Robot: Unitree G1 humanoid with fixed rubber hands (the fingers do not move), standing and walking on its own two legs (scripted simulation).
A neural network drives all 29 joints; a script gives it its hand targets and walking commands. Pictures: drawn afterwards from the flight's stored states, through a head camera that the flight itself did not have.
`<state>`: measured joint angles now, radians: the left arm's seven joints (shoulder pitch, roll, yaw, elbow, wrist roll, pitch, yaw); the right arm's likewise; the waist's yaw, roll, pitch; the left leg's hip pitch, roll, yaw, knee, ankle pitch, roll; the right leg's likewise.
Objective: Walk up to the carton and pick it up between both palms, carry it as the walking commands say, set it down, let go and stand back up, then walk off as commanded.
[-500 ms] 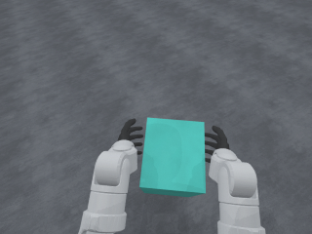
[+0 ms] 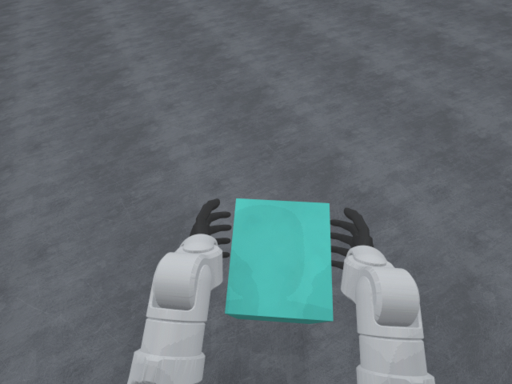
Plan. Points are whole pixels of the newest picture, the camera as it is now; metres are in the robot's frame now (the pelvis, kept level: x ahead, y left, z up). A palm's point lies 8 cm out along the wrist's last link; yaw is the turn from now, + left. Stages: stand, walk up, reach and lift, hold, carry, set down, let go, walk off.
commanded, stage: carry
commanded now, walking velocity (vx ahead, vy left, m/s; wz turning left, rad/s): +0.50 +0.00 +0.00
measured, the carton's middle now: (277, 268) +0.34 -0.01 -0.02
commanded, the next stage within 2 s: none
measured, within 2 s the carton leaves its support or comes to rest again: neither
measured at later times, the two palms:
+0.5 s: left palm (251, 104) +0.69 +0.05 +0.08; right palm (355, 102) +0.68 -0.18 +0.09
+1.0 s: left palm (273, 38) +1.02 +0.00 +0.09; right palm (353, 40) +1.00 -0.22 +0.08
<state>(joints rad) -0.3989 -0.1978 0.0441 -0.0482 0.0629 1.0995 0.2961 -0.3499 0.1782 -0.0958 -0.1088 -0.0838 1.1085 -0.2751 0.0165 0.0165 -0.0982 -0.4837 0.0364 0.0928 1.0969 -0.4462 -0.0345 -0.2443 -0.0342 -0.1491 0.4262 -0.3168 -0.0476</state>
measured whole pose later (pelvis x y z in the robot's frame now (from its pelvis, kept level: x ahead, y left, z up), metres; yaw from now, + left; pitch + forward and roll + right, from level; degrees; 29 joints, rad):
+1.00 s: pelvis +0.70 -0.09 +0.00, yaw -4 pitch +6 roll +0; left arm -0.38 -0.19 0.04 -0.08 0.07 1.11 0.28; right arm -0.35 0.18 -0.07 -0.13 -0.08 1.12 -0.29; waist 0.01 0.01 -0.09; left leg -0.28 0.04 0.16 0.42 -0.25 0.02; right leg -0.33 -0.01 -0.09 0.99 -0.52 0.00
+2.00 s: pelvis +1.33 -0.14 +0.00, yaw -1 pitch +8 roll +0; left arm -0.40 -0.20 0.03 -0.06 0.08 1.12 0.29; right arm -0.32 0.17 -0.07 -0.11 -0.08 1.12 -0.28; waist 0.01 0.02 -0.09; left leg -0.47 0.05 0.10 0.71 -0.39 -0.02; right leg -0.22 -0.04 -0.09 0.39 -0.30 0.00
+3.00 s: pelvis +1.90 -0.19 +0.00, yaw +0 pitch +5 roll +0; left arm -0.40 -0.20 0.03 -0.14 0.08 1.13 0.31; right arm -0.35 0.18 -0.07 -0.19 -0.07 1.13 -0.28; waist 0.01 0.00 -0.02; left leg -0.30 0.02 0.08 0.49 -0.23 0.03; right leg -0.27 0.00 -0.06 0.49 -0.19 -0.01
